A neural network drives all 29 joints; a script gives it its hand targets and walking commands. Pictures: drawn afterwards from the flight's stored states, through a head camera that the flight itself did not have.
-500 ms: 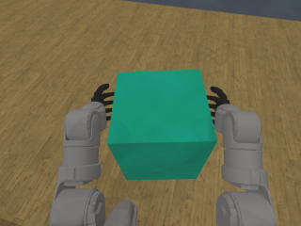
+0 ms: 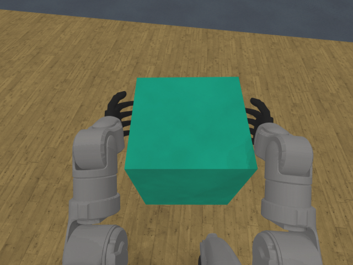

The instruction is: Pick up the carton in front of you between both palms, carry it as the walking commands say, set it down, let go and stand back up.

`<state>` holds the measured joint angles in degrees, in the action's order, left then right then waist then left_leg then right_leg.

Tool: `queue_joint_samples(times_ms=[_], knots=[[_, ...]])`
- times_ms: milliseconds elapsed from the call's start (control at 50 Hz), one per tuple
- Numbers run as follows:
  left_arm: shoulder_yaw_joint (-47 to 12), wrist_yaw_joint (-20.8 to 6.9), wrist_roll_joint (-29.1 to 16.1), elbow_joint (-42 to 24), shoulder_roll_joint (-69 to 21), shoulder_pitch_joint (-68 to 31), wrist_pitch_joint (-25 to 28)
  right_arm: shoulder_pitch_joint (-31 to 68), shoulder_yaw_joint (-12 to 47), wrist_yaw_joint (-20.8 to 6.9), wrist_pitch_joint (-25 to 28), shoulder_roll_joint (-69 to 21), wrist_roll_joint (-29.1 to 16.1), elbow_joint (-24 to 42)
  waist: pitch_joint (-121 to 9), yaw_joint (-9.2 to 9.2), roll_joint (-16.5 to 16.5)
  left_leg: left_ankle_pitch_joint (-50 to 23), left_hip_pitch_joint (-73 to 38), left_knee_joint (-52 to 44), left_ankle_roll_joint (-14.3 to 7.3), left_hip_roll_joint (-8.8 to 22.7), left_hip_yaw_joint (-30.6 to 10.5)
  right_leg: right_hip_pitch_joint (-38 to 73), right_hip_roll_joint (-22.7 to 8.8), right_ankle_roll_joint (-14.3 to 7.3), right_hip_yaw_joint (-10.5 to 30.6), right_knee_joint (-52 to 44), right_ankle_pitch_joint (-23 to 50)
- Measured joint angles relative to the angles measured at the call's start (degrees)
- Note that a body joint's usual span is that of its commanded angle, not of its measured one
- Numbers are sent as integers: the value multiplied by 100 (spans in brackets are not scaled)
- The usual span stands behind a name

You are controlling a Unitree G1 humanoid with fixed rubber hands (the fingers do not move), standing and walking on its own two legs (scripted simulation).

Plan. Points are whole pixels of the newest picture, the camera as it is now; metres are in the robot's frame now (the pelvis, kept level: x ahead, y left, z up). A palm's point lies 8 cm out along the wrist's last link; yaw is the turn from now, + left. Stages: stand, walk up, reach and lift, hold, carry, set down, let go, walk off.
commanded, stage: carry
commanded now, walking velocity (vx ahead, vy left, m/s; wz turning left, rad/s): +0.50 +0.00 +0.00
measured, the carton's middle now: (186, 147) +0.37 -0.03 +0.02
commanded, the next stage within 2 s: none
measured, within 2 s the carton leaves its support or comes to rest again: neither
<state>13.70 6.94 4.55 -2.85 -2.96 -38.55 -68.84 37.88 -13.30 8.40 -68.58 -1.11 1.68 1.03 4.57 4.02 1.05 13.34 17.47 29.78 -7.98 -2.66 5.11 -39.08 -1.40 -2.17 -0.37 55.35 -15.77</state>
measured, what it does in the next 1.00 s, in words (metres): goes down: right foot 0.03 m lower, then left foot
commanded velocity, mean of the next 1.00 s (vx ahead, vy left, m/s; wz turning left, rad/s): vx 0.50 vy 0.00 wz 0.00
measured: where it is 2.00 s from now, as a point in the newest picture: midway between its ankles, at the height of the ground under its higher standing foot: (174, 108)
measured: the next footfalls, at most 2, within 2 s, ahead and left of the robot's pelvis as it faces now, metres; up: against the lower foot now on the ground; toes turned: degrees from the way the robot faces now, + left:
right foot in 0.18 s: +0.30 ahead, -0.08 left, -0.03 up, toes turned -2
left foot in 0.68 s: +0.59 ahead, +0.04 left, -0.06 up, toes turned +2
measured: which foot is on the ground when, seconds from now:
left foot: down 0.00-0.18, up 0.20-0.66, down 0.68-1.00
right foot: up 0.00-0.16, down 0.18-0.68, up 0.70-1.00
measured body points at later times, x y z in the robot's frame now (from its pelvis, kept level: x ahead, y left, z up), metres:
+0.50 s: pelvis +0.31 -0.04 -0.04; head +0.38 -0.05 +0.41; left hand +0.67 +0.14 +0.04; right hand +0.69 -0.16 +0.03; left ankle +0.39 +0.12 -0.71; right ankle +0.26 -0.08 -0.77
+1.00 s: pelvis +0.61 +0.00 -0.06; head +0.66 +0.01 +0.38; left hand +1.00 +0.13 +0.03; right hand +0.98 -0.17 +0.03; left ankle +0.56 +0.04 -0.79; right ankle +0.70 -0.16 -0.74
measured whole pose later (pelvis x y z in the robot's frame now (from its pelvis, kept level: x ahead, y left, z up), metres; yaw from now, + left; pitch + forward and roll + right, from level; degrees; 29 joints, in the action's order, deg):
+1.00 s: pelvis +0.61 +0.00 -0.06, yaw +0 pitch +6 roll -2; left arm 12.9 7.2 3.9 2.2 -1.3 -38.2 -69.1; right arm 37.9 -11.4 8.5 -68.7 -0.3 1.2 -4.2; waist 0.9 3.9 0.2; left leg 14.4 17.1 31.3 -7.7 -3.5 4.2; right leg -41.5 -2.5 -1.4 0.2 53.5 -12.5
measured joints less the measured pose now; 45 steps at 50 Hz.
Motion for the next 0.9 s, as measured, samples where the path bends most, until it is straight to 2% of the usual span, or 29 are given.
queue_joint_samples(times_ms=[120, 180, 220, 260, 300, 400, 500, 620, 660, 680, 720, 760, 780, 820, 900], knots=[[74, -23, 77, -21, -14, 142, 34, 88, 49, -15, 123, -24, 3, -306, -357, 24, -136, 889, -755, 191, 141, -103, -80, 343, 199, -98, -389, -2312, 1855], [52, -56, 143, 423, -11, 121, 79, 79, 95, -109, 121, 67, 7, -685, -614, -62, -230, 1507, -920, 1256, 244, -148, 50, 1101, 285, -214, -620, -3100, 2486], [15, -80, 189, 768, -13, 104, 231, 125, 147, -188, 190, 181, 0, -997, -657, -247, -11, 1737, -440, 2745, 392, -45, -169, 1031, 448, -363, -686, -2410, 1484], [-52, -86, 173, 1057, 28, 137, 265, 21, 196, -196, 204, 200, 11, -1183, -629, -423, -73, 1770, 211, 4009, 437, -100, -381, 1060, 467, -447, -676, -2039, 1008], [-114, -79, 60, 1122, 107, 277, 223, -98, 277, -194, 141, 145, 80, -1210, -561, -552, -150, 1487, 788, 4353, 455, -8, -445, 1228, 477, -473, -652, -2030, 834], [-207, 21, -303, 858, 242, 408, 253, -252, 289, -132, 62, 19, 173, -753, -271, -731, -181, 971, 1887, 3556, 581, 338, -562, 1693, 484, -505, -620, -2222, 492], [-161, 63, -399, 510, 174, 328, 380, -369, 171, -96, 130, -68, 195, -138, -186, -804, -169, 10, 2435, 2548, 561, 456, -527, 2164, 488, -445, -523, -2348, 78], [-182, 64, -376, 334, 126, 150, 350, -334, 72, -91, 41, -42, 177, 238, -409, -855, -63, -1444, 1898, 419, 432, 208, -149, 2889, 581, -318, -394, -2274, -681], [-181, 50, -370, 447, 185, 100, 298, -242, 71, -95, -5, -46, 212, 88, -544, -826, -12, -1957, 1366, -321, 331, 93, 51, 3056, 611, -256, -452, -1801, -1031], [-179, 32, -374, 539, 246, 68, 264, -173, 86, -97, -25, -60, 247, -43, -627, -791, 16, -2110, 1104, -449, 210, 83, 89, 3019, 616, -209, -525, -1300, -1163], [-171, -17, -395, 837, 404, -87, 266, -15, 112, -99, 35, -88, 334, -368, -643, -607, -201, -1240, 1146, 148, 5, -75, 139, 2530, 507, -54, -338, 164, -1382], [-185, -13, -349, 1082, 432, -102, 231, 51, 172, -72, 9, -66, 363, -677, -641, -423, -151, -787, 1112, 465, -48, -94, 103, 1880, 540, -38, -157, 1400, -1485], [-189, -15, -313, 1162, 406, -82, 184, 22, 173, -72, -32, -45, 338, -767, -647, -345, -101, -728, 1037, 469, 3, -86, 73, 1584, 503, -42, -124, 1655, -1379], [-203, -13, -221, 1215, 336, -48, 78, -64, 190, -67, -103, 16, 239, -836, -614, -236, -47, -591, 836, 382, -12, -84, 38, 1071, 350, -8, -54, 1586, -1111], [-183, -1, -102, 996, 242, -12, -22, -104, 223, -25, -104, 102, 39, -750, -456, -93, -32, -321, 444, 225, -40, -67, -8, 284, 47, 96, 61, 779, -679]])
